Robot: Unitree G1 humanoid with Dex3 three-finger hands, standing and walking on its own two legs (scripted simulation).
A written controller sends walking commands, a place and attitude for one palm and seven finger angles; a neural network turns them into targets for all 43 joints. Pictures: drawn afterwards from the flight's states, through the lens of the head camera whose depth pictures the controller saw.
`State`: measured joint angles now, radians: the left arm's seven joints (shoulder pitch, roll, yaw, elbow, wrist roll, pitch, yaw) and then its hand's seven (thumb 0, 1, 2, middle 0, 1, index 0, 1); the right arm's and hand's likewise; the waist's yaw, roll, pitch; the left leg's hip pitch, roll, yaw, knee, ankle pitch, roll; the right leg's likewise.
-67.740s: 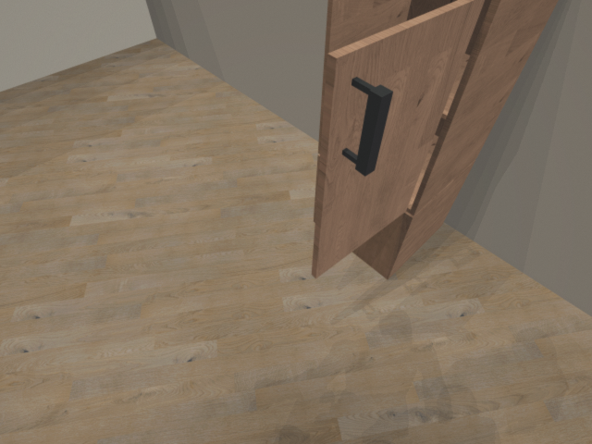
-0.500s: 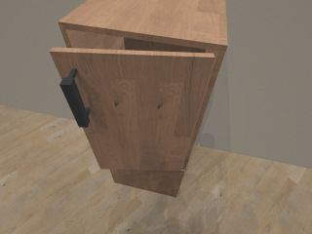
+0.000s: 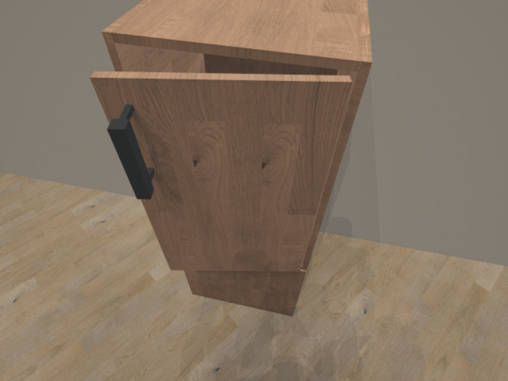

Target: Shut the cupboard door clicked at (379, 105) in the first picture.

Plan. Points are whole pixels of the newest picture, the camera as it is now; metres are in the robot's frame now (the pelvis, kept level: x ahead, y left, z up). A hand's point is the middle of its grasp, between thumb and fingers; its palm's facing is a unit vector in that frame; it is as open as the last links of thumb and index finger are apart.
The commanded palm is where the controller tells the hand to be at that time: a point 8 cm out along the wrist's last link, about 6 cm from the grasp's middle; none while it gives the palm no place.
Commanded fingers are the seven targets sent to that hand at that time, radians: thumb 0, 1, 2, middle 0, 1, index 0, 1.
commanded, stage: come to a stop and stand still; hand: left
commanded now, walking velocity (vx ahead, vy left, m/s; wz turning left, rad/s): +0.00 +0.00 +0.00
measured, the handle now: (137, 153) +0.42 +0.22 +0.13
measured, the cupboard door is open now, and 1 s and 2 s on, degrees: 12 12 12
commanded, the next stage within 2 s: look again from close up in 0.78 s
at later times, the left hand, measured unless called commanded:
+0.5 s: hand out of the picture -0.05 +0.17 -0.17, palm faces +0.02 -0.99 -0.16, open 7.4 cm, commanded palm none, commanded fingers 0.00 0.90 0.90 -0.20 -0.30 -0.20 -0.30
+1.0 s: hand out of the picture -0.03 +0.17 -0.18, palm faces +0.03 -0.99 -0.14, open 7.4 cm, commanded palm none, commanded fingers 0.00 0.90 0.90 -0.20 -0.30 -0.20 -0.30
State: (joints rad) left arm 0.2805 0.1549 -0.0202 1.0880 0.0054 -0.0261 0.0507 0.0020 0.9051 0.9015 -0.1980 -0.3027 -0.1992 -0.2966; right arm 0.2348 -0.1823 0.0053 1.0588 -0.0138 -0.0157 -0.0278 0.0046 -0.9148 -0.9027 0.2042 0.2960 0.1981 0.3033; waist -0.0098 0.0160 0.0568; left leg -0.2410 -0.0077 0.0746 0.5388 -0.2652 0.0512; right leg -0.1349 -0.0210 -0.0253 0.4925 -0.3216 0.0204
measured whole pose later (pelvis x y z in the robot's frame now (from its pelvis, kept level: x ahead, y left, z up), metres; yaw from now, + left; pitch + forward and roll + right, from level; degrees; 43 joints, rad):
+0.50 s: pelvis -0.02 +0.01 +0.00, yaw +0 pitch -1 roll +0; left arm 0.35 0.15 -0.02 1.10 0.01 -0.01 0.03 0.00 0.91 0.90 -0.20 -0.30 -0.20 -0.30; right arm 0.29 -0.16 0.01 1.09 -0.01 0.00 -0.01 0.00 -0.91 -0.90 0.20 0.30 0.20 0.30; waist 0.00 -0.01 0.04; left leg -0.25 -0.04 0.08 0.44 -0.18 0.07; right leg -0.16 -0.05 -0.02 0.45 -0.26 0.03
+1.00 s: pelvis -0.02 +0.01 +0.01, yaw +0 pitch -2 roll +0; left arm 0.32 0.13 -0.02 1.11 0.01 -0.01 0.03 0.00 0.91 0.90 -0.20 -0.30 -0.20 -0.30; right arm 0.28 -0.14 0.01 1.13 -0.01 -0.01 -0.02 0.01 -0.92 -0.90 0.20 0.30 0.20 0.30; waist 0.00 -0.03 0.03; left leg -0.22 -0.04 0.09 0.41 -0.17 0.08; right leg -0.13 -0.05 -0.01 0.42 -0.25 0.04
